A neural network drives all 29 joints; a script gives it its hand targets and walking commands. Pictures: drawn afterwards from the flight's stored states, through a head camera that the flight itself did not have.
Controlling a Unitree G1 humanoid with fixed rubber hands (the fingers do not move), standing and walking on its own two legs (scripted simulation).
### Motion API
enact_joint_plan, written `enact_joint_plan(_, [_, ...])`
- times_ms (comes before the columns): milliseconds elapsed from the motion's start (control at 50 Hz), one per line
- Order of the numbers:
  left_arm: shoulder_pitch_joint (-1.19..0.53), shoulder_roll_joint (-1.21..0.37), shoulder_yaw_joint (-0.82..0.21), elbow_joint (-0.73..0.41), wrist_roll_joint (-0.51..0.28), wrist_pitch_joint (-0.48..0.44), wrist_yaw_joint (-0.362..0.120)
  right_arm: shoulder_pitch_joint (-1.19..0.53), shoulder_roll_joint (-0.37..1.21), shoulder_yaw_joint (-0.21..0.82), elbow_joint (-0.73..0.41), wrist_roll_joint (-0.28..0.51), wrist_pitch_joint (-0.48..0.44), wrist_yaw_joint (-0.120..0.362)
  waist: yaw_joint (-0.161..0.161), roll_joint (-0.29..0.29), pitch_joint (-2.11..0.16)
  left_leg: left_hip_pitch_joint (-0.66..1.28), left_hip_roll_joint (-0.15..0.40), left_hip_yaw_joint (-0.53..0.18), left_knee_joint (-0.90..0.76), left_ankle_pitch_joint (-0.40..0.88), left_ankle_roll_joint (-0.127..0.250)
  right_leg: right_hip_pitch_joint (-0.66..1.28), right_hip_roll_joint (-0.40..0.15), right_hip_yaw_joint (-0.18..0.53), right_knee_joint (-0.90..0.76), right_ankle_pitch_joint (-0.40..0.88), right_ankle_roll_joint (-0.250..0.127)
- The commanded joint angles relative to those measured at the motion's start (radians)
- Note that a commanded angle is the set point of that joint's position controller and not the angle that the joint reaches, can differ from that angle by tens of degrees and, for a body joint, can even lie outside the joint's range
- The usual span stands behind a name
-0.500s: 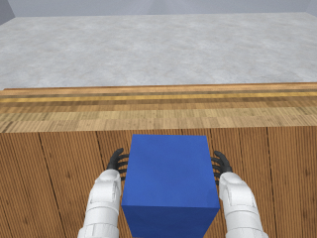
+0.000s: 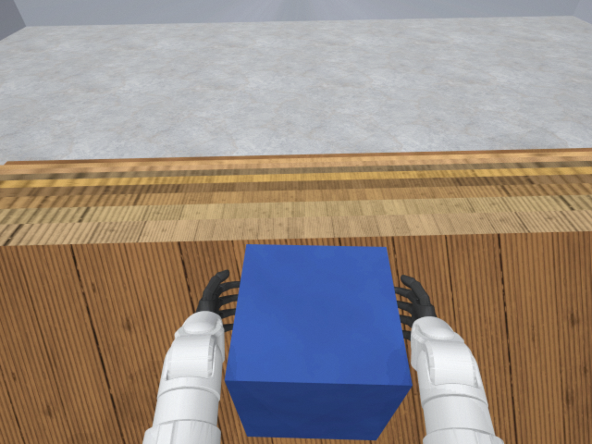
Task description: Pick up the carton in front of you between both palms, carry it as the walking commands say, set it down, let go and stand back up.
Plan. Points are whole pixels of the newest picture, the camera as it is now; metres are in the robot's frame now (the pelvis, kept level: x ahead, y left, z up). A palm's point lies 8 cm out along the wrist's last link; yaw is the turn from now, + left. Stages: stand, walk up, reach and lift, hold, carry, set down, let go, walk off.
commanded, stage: reach and lift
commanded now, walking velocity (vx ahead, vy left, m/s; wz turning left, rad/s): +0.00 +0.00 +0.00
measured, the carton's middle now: (313, 345) +0.30 +0.00 -0.05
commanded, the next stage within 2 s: hold in 0.34 s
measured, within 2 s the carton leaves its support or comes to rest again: neither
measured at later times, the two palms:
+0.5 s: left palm (205, 315) +0.29 +0.15 +0.05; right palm (427, 321) +0.28 -0.15 +0.05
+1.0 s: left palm (205, 317) +0.29 +0.15 +0.05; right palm (428, 322) +0.28 -0.15 +0.05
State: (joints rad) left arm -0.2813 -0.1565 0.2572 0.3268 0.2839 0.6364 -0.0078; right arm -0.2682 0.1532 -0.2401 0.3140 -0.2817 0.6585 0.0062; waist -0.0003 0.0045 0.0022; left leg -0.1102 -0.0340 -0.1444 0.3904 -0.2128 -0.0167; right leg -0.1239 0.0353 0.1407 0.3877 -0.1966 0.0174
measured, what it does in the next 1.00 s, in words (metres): stands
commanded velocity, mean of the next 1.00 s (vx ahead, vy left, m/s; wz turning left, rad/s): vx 0.00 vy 0.00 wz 0.00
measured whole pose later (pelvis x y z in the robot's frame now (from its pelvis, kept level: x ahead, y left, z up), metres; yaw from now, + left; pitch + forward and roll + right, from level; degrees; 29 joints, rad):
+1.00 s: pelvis -0.01 +0.00 +0.00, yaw +0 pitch -7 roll +0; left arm -0.29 -0.16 0.25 0.25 0.29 0.75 -0.01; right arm -0.28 0.16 -0.23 0.24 -0.28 0.77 0.01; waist 0.00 0.00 0.02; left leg -0.04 -0.03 -0.14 0.36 -0.20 -0.02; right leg -0.05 0.03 0.14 0.36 -0.18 0.02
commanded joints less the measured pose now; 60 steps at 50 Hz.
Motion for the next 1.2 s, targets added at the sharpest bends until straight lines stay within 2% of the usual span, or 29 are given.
enact_joint_plan(0, [-0.43,-0.938,-0.546,-0.015,-0.238,-0.01,-0.24,-0.473,0.935,0.551,-0.053,0.246,-0.034,0.237,0.0,-0.003,-0.267,0.054,-0.072,0.08,-0.056,0.232,-0.003,0.115,0.072,-0.077,-0.045,0.22,0.004])
enact_joint_plan(140, [-0.404,-0.933,-0.561,-0.053,-0.248,0.009,-0.237,-0.448,0.927,0.562,-0.088,0.257,-0.016,0.235,0.0,-0.001,-0.257,0.072,-0.071,0.077,-0.064,0.261,-0.004,0.127,0.073,-0.074,-0.055,0.243,0.006])
enact_joint_plan(300, [-0.412,-0.93,-0.567,-0.072,-0.254,0.029,-0.238,-0.457,0.921,0.565,-0.102,0.261,0.004,0.237,0.0,-0.001,-0.237,0.076,-0.07,0.077,-0.07,0.237,-0.003,0.126,0.072,-0.074,-0.063,0.219,0.005])
enact_joint_plan(420, [-0.414,-0.927,-0.622,-0.156,-0.288,0.067,-0.231,-0.461,0.917,0.62,-0.19,0.296,0.044,0.229,0.001,-0.002,-0.268,0.113,-0.069,0.073,-0.081,0.279,-0.006,0.164,0.072,-0.071,-0.073,0.261,0.01])
enact_joint_plan(520, [-0.408,-0.883,-0.563,-0.105,-0.253,0.1,-0.228,-0.45,0.874,0.556,-0.134,0.259,0.077,0.227,0.0,-0.001,-0.148,0.071,-0.065,0.08,-0.103,0.14,-0.002,0.122,0.068,-0.077,-0.095,0.119,0.004])
enact_joint_plan(560, [-0.435,-0.896,-0.561,-0.1,-0.255,0.099,-0.234,-0.476,0.885,0.553,-0.128,0.26,0.076,0.233,-0.001,-0.001,-0.149,0.069,-0.064,0.081,-0.102,0.122,0.0,0.117,0.067,-0.079,-0.093,0.102,0.004])
enact_joint_plan(760, [-0.503,-0.915,-0.562,-0.087,-0.258,0.089,-0.24,-0.547,0.91,0.561,-0.118,0.268,0.066,0.237,0.001,-0.002,-0.193,0.07,-0.063,0.085,-0.09,0.1,0.001,0.119,0.064,-0.082,-0.08,0.087,0.002])
enact_joint_plan(1080, [-0.469,-0.908,-0.563,-0.104,-0.261,0.091,-0.237,-0.51,0.906,0.561,-0.129,0.269,0.068,0.233,0.0,-0.003,-0.209,0.088,-0.066,0.084,-0.09,0.168,-0.002,0.141,0.067,-0.077,-0.082,0.156,0.004])
enact_joint_plan(1100, [-0.482,-0.911,-0.578,-0.125,-0.282,0.096,-0.234,-0.528,0.904,0.572,-0.145,0.28,0.072,0.23,0.008,-0.014,-0.232,-0.028,0.107,0.056,0.012,0.046,0.019,0.031,-0.12,-0.049,0.018,0.028,-0.014])
enact_joint_plan(1120, [-0.479,-0.904,-0.575,-0.129,-0.282,0.099,-0.231,-0.523,0.903,0.569,-0.15,0.28,0.075,0.227,0.006,-0.025,-0.255,-0.055,0.099,0.028,-0.005,-0.153,0.024,0.0,-0.115,-0.01,-0.016,-0.175,-0.023])
enact_joint_plan(1140, [-0.481,-0.902,-0.591,-0.152,-0.288,0.102,-0.227,-0.532,0.9,0.59,-0.182,0.295,0.078,0.224,0.006,-0.022,-0.234,-0.11,0.083,0.031,-0.009,-0.343,0.026,-0.056,-0.11,0.006,-0.043,-0.384,-0.032])
enact_joint_plan(1160, [-0.492,-0.908,-0.611,-0.173,-0.299,0.109,-0.22,-0.538,0.902,0.613,-0.201,0.31,0.085,0.22,0.003,-0.035,-0.206,-0.16,0.073,0.041,0.008,-0.447,0.027,-0.091,-0.113,0.025,-0.06,-0.511,-0.042])
enact_joint_plan(1180, [-0.496,-0.908,-0.632,-0.201,-0.311,0.117,-0.214,-0.551,0.9,0.636,-0.231,0.326,0.092,0.216,0.005,-0.055,-0.189,-0.197,0.072,0.059,0.049,-0.429,0.024,-0.103,-0.132,0.045,-0.069,-0.521,-0.053])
